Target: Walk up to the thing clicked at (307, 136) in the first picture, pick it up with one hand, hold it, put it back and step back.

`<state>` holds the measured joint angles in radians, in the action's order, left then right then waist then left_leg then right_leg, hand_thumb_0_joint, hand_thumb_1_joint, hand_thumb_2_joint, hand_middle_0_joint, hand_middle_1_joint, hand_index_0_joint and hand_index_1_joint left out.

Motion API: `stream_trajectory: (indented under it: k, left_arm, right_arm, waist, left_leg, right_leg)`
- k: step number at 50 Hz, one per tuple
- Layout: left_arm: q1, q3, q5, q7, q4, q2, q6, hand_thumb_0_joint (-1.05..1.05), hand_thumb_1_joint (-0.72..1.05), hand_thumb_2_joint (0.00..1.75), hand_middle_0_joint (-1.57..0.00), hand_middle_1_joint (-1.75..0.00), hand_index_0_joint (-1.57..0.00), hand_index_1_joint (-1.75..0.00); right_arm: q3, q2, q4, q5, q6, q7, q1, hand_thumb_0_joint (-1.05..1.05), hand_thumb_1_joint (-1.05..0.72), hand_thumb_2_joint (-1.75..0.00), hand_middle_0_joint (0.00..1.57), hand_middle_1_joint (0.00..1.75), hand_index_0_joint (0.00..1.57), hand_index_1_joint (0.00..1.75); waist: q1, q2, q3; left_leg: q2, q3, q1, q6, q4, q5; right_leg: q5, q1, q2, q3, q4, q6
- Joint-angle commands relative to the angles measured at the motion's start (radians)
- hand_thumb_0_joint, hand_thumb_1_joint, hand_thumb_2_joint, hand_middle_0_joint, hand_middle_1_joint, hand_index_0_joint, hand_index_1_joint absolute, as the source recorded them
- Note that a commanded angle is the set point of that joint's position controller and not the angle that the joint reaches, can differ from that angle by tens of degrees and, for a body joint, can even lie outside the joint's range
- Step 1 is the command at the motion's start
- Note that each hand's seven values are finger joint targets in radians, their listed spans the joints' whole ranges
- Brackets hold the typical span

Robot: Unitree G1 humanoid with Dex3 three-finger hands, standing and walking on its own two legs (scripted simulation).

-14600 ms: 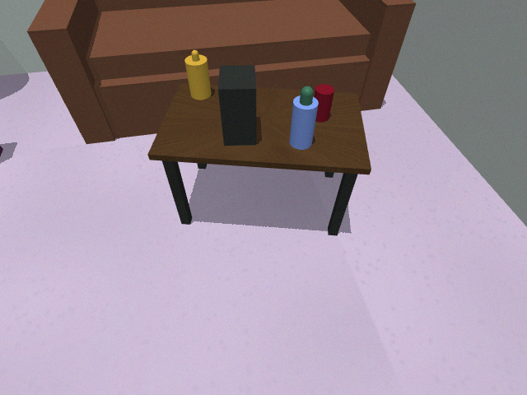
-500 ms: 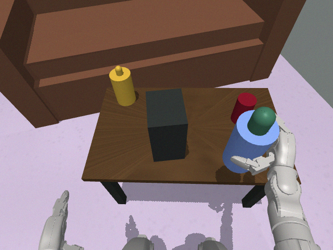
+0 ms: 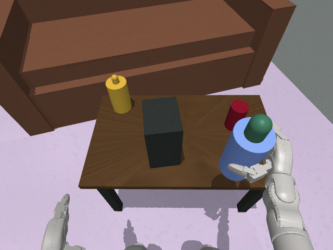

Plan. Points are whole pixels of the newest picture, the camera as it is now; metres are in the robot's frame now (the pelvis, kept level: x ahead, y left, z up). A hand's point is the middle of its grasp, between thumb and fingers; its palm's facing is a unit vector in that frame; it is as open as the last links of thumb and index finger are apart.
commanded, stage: hold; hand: right
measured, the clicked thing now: (246, 147) +0.34 -0.15 +0.07
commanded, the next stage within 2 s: none
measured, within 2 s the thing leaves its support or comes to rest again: neither
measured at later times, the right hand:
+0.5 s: hand (251, 154) +0.32 -0.16 +0.06, palm faces +0.17 +0.99 -0.02, open 11.5 cm
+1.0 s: hand (249, 154) +0.32 -0.16 +0.06, palm faces +0.16 +0.99 -0.02, open 11.5 cm
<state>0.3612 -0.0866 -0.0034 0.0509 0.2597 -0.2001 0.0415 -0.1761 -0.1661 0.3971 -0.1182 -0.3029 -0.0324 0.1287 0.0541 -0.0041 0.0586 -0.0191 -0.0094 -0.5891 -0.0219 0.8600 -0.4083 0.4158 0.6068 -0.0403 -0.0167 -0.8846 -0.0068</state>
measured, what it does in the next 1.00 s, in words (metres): stands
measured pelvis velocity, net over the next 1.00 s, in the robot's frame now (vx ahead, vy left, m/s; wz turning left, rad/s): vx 0.00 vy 0.01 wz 0.00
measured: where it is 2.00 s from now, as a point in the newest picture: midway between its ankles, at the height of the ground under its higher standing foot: outside the picture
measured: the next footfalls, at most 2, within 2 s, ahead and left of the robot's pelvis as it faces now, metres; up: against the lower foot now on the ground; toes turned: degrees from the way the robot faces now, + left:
none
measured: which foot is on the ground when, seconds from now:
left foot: down 0.00-1.00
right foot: down 0.00-1.00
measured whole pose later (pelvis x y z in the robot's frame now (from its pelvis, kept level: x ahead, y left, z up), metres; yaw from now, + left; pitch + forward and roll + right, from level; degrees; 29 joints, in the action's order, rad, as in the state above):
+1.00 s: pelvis +0.00 +0.01 +0.01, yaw +0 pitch +5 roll +0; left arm 0.30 -0.10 0.00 0.08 0.41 -0.20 0.09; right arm -0.15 -0.15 0.33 -0.14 -0.30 -0.02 0.04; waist 0.04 0.00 0.04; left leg -0.02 -0.01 -0.49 -0.01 0.78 -0.38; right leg 0.38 0.50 -0.04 -0.01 -0.79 -0.02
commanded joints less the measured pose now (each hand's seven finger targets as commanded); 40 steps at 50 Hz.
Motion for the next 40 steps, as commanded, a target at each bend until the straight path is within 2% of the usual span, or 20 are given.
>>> stream_trajectory:
  k: [1,2,3,4,5,7,9,11,13,18,20,21,25,28,30,32,34,36,38,40]
  left_arm:
    - [-0.009,-0.088,0.001,0.015,-0.134,-0.153,0.056,0.00,-0.54,0.04,-0.05,-0.06,-0.05,-0.05]
    - [-0.085,-0.065,0.005,0.015,-0.212,-0.149,0.066,0.00,-0.54,0.04,-0.05,-0.06,-0.05,-0.05]
    - [-0.038,-0.084,0.003,0.016,-0.119,-0.148,0.059,0.00,-0.54,0.05,-0.05,-0.06,-0.05,-0.05]
    - [-0.048,-0.077,0.003,0.019,-0.143,-0.155,0.058,0.00,-0.54,0.04,-0.05,-0.06,-0.05,-0.05]
    - [-0.057,-0.060,0.006,0.016,-0.156,-0.137,0.058,0.00,-0.54,0.04,-0.05,-0.06,-0.05,-0.05]
    - [-0.042,-0.079,0.006,0.022,-0.108,-0.152,0.056,0.00,-0.54,0.05,-0.05,-0.06,-0.05,-0.05]
    - [-0.066,-0.056,0.004,0.019,-0.114,-0.134,0.060,0.00,-0.55,0.05,-0.05,-0.06,-0.05,-0.05]
    - [-0.065,-0.116,0.005,0.029,-0.084,-0.181,0.061,0.00,-0.54,0.05,-0.05,-0.05,-0.05,-0.05]
    - [-0.052,-0.059,0.006,0.021,-0.094,-0.131,0.063,0.00,-0.54,0.04,-0.05,-0.06,-0.05,-0.05]
    - [-0.081,-0.072,0.006,0.028,-0.099,-0.149,0.075,0.00,-0.54,0.05,-0.05,-0.06,-0.05,-0.05]
    - [-0.079,-0.067,0.007,0.027,-0.059,-0.134,0.073,0.00,-0.55,0.05,-0.05,-0.06,-0.05,-0.06]
    - [-0.083,-0.097,0.006,0.031,-0.064,-0.162,0.074,0.00,-0.54,0.04,-0.05,-0.06,-0.05,-0.05]
    - [-0.103,-0.080,0.007,0.033,-0.057,-0.153,0.087,0.00,-0.55,0.05,-0.05,-0.06,-0.05,-0.05]
    - [-0.101,-0.042,0.006,0.029,-0.065,-0.117,0.088,0.00,-0.54,0.04,-0.05,-0.05,-0.05,-0.05]
    - [-0.097,-0.096,0.006,0.036,-0.059,-0.171,0.086,0.00,-0.55,0.05,-0.05,-0.05,-0.05,-0.05]
    - [-0.084,-0.076,0.003,0.033,-0.027,-0.155,0.089,0.00,-0.54,0.04,-0.05,-0.05,-0.05,-0.05]
    - [-0.097,-0.056,0.005,0.029,-0.035,-0.123,0.092,0.00,-0.55,0.05,-0.05,-0.05,-0.05,-0.05]
    - [-0.111,-0.089,0.004,0.035,-0.025,-0.157,0.096,0.00,-0.55,0.05,-0.05,-0.05,-0.05,-0.05]
    - [-0.110,-0.090,0.003,0.034,-0.025,-0.163,0.095,0.00,-0.55,0.05,-0.05,-0.05,-0.05,-0.05]
    - [-0.130,-0.073,0.002,0.034,-0.041,-0.150,0.101,0.00,-0.55,0.05,-0.05,-0.05,-0.05,-0.05]
  right_arm:
    - [-0.032,-0.107,-0.337,-0.027,-0.104,0.007,0.319,0.00,0.05,-1.33,1.21,1.45,1.28,1.45]
    - [-0.052,-0.125,-0.296,-0.022,-0.096,0.006,0.277,0.00,0.05,-1.32,1.21,1.44,1.28,1.44]
    - [-0.016,-0.104,-0.369,-0.025,-0.105,0.007,0.340,0.00,0.06,-1.32,1.20,1.44,1.27,1.44]
    - [-0.041,-0.126,-0.345,-0.029,-0.103,0.005,0.326,0.00,0.05,-1.32,1.21,1.44,1.28,1.44]
    - [-0.012,-0.099,-0.361,-0.026,-0.100,0.006,0.299,0.00,0.06,-1.31,1.20,1.44,1.27,1.44]
    - [-0.055,-0.134,-0.291,-0.027,-0.089,0.003,0.268,0.00,0.07,-1.32,1.19,1.44,1.27,1.44]
    - [-0.024,-0.108,-0.358,-0.030,-0.090,0.005,0.283,0.00,0.07,-1.31,1.19,1.43,1.27,1.43]
    - [-0.047,-0.129,-0.339,-0.029,-0.090,0.000,0.267,0.00,0.06,-1.31,1.19,1.43,1.27,1.43]
    - [-0.007,-0.090,-0.379,-0.030,-0.091,0.007,0.261,0.00,0.04,-1.32,1.21,1.44,1.28,1.44]
    - [-0.044,-0.122,-0.345,-0.034,-0.080,0.007,0.197,0.00,0.07,-1.32,1.20,1.44,1.27,1.44]
    - [-0.037,-0.123,-0.419,-0.037,-0.091,0.007,0.267,0.00,0.05,-1.32,1.20,1.43,1.27,1.43]
    - [-0.031,-0.118,-0.403,-0.036,-0.088,0.008,0.231,0.00,0.04,-1.31,1.20,1.43,1.27,1.43]
    - [-0.031,-0.110,-0.383,-0.038,-0.078,0.008,0.243,0.00,0.06,-1.31,1.20,1.43,1.27,1.43]
    - [0.012,-0.070,-0.391,-0.037,-0.086,0.019,0.232,0.00,0.05,-1.30,1.20,1.42,1.27,1.42]
    - [-0.037,-0.122,-0.405,-0.039,-0.085,0.015,0.246,0.00,0.06,-1.30,1.19,1.42,1.27,1.42]
    - [-0.055,-0.127,-0.325,-0.039,-0.081,0.016,0.192,0.00,0.05,-1.30,1.20,1.43,1.27,1.43]
    - [-0.021,-0.104,-0.421,-0.044,-0.096,0.019,0.271,0.00,0.05,-1.30,1.20,1.42,1.27,1.42]
    - [-0.027,-0.103,-0.364,-0.041,-0.089,0.016,0.220,0.00,0.05,-1.30,1.20,1.42,1.27,1.42]
    - [-0.059,-0.134,-0.359,-0.040,-0.094,0.013,0.228,0.00,0.06,-1.31,1.20,1.44,1.28,1.44]
    - [-0.038,-0.115,-0.349,-0.037,-0.097,0.014,0.230,0.00,0.06,-1.31,1.20,1.43,1.28,1.43]
  waist:
    - [0.001,0.035,0.315]
    - [-0.010,-0.006,0.355]
    - [-0.007,0.043,0.325]
    - [-0.007,0.041,0.324]
    - [-0.012,0.033,0.322]
    - [-0.008,0.016,0.291]
    - [-0.011,0.028,0.298]
    - [-0.001,0.037,0.277]
    - [-0.007,0.023,0.271]
    - [-0.010,0.002,0.270]
    - [-0.016,0.043,0.270]
    - [-0.006,0.031,0.259]
    - [-0.006,0.023,0.243]
    - [-0.009,0.000,0.250]
    - [-0.010,0.014,0.287]
    - [-0.015,0.017,0.235]
    - [-0.013,0.029,0.256]
    - [-0.008,0.001,0.246]
    - [-0.014,0.008,0.245]
    - [-0.010,0.008,0.247]
  left_leg:
    - [0.024,-0.028,0.105,0.012,-0.112,0.270]
    - [0.025,-0.028,0.141,0.007,-0.117,0.296]
    - [0.023,-0.025,0.126,0.012,-0.110,0.302]
    - [0.023,-0.025,0.128,0.012,-0.118,0.293]
    - [0.023,-0.023,0.137,0.013,-0.121,0.294]
    - [0.020,-0.019,0.150,0.007,-0.140,0.290]
    - [0.019,-0.015,0.153,0.009,-0.144,0.286]
    - [0.022,-0.022,0.133,0.011,-0.146,0.261]
    - [0.022,-0.019,0.151,0.009,-0.157,0.266]
    - [0.022,-0.021,0.174,0.005,-0.167,0.292]
    - [0.016,-0.011,0.176,0.008,-0.168,0.300]
    - [0.017,-0.012,0.171,0.007,-0.173,0.286]
    - [0.018,-0.016,0.165,0.005,-0.187,0.257]
    - [0.021,-0.022,0.172,0.006,-0.178,0.282]
    - [0.017,-0.013,0.184,0.006,-0.185,0.281]
    - [0.017,-0.018,0.173,0.005,-0.191,0.264]
    - [0.013,-0.004,0.181,0.006,-0.197,0.257]
    - [0.014,-0.007,0.183,0.003,-0.197,0.269]
    - [0.013,-0.004,0.183,0.003,-0.199,0.259]
    - [0.020,-0.014,0.177,0.004,-0.196,0.253]
  right_leg:
    - [-0.262,-0.212,0.017,0.018,0.144,0.004]
    - [-0.289,-0.232,0.017,0.017,0.141,0.007]
    - [-0.301,-0.224,0.018,0.014,0.143,0.004]
    - [-0.292,-0.224,0.019,0.015,0.148,0.005]
    - [-0.294,-0.231,0.019,0.015,0.155,0.005]
    - [-0.262,-0.202,0.025,0.004,0.153,0.012]
    - [-0.254,-0.209,0.025,0.002,0.162,0.012]
    - [-0.236,-0.220,0.021,0.007,0.177,0.009]
    - [-0.237,-0.228,0.023,0.004,0.178,0.010]
    - [-0.263,-0.230,0.026,0.003,0.182,0.013]
    - [-0.267,-0.241,0.029,-0.004,0.181,0.011]
    - [-0.251,-0.242,0.028,-0.003,0.188,0.012]
    - [-0.215,-0.233,0.027,0.000,0.199,0.013]
    - [-0.254,-0.242,0.023,0.007,0.201,0.011]
    - [-0.242,-0.252,0.028,0.001,0.197,0.013]
    - [-0.224,-0.227,0.030,-0.001,0.204,0.014]
    - [-0.215,-0.242,0.033,-0.006,0.199,0.013]
    - [-0.222,-0.231,0.033,-0.006,0.199,0.015]
    - [-0.213,-0.227,0.033,-0.005,0.198,0.015]
    - [-0.214,-0.239,0.028,0.001,0.206,0.014]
